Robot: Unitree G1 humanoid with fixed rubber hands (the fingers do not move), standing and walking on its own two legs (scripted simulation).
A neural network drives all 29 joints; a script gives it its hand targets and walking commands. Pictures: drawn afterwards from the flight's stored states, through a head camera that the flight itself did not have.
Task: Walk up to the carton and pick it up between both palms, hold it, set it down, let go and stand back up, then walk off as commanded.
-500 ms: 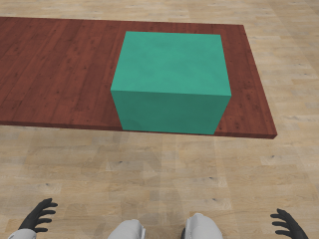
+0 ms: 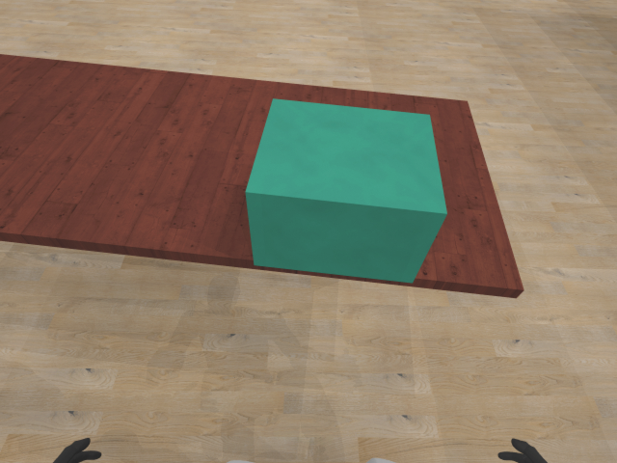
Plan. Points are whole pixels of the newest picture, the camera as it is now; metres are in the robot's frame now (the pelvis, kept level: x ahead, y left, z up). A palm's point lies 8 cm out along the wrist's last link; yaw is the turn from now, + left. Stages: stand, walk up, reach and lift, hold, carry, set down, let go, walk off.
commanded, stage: walk up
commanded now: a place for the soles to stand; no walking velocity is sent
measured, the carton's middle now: (341, 189) +0.54 -0.04 +0.00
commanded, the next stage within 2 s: none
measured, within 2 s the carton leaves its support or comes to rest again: neither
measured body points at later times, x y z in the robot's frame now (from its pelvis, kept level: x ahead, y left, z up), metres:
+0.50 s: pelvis +0.04 +0.04 -0.01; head +0.05 +0.05 +0.44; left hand +0.06 +0.39 -0.11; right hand +0.13 -0.28 -0.11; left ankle +0.07 +0.17 -0.73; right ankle +0.08 -0.13 -0.73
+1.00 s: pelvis +0.14 +0.08 -0.02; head +0.18 +0.05 +0.43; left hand +0.27 +0.37 -0.11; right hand +0.23 -0.23 -0.14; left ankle +0.10 +0.19 -0.73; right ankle +0.22 -0.04 -0.73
